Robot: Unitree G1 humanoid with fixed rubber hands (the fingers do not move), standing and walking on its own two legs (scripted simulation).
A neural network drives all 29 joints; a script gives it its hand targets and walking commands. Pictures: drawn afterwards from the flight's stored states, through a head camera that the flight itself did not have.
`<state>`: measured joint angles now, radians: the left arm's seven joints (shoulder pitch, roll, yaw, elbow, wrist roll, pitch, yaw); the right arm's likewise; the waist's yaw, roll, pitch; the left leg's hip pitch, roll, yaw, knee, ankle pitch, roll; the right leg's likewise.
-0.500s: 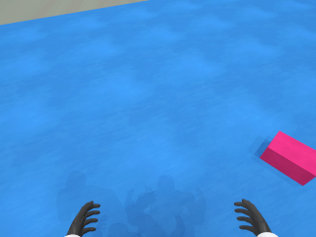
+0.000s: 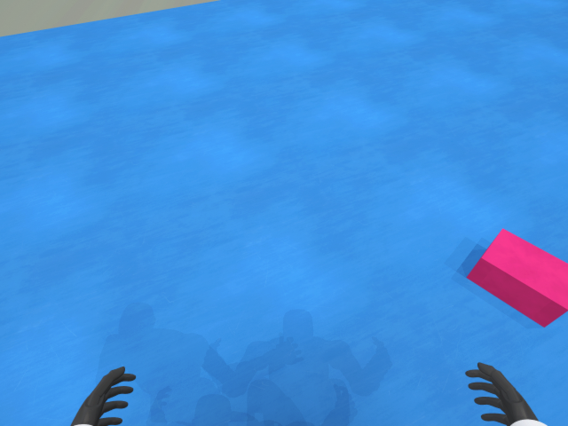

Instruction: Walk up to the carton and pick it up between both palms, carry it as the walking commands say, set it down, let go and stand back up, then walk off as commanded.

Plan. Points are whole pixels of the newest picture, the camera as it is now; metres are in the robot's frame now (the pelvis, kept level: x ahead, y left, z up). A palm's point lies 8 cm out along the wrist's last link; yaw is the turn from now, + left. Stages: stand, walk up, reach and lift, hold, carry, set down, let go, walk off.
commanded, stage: stand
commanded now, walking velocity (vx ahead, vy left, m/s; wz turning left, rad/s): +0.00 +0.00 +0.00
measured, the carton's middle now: (522, 275) +0.72 -0.88 -0.68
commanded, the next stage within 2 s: walk up in 0.98 s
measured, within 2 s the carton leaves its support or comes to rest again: neither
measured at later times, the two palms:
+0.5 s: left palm out of the picture +0.12 +0.30 -0.07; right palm out of the picture +0.12 -0.30 -0.07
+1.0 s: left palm out of the picture +0.10 +0.31 -0.07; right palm out of the picture +0.10 -0.31 -0.07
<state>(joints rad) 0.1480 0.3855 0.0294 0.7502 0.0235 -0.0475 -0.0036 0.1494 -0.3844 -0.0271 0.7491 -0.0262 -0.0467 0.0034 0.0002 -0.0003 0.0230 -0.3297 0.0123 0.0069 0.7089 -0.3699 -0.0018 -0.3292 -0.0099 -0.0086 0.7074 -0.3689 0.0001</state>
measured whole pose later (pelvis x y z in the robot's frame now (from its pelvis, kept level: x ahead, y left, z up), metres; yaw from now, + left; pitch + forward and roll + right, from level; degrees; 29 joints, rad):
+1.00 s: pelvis +0.00 +0.00 +0.03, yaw +0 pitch -2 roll +0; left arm 0.09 0.40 0.00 1.04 0.01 -0.03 0.00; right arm 0.09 -0.39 0.00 1.05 -0.01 -0.03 0.00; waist 0.00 0.00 0.04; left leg -0.14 0.01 0.01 0.37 -0.19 -0.01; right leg -0.14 -0.01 -0.01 0.37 -0.19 0.01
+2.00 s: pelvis +0.04 -0.09 +0.02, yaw -27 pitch +1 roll -3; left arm 0.01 0.32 0.06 0.78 0.01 0.04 -0.13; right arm 0.52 -0.29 -0.07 1.00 -0.03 -0.06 -0.02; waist -0.08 -0.03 0.05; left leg 0.07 0.20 0.18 0.29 -0.35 -0.12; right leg -0.59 -0.08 -0.04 0.85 -0.18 0.05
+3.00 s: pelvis +0.33 -0.39 +0.02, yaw -45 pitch +0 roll +0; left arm 0.09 0.24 0.03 0.93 0.02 0.01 -0.06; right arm 0.42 -0.21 -0.07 1.02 -0.02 -0.03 -0.01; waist -0.06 -0.02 0.07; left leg -0.09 0.17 0.21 0.45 -0.32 -0.09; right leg -0.38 -0.07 -0.10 0.55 -0.20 0.02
